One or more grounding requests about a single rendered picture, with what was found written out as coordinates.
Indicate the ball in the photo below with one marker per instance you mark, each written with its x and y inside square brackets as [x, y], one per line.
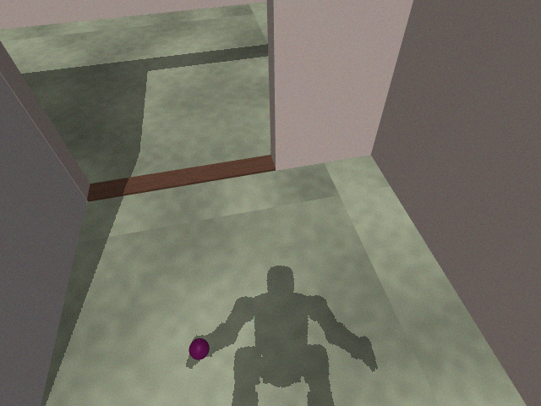
[199, 348]

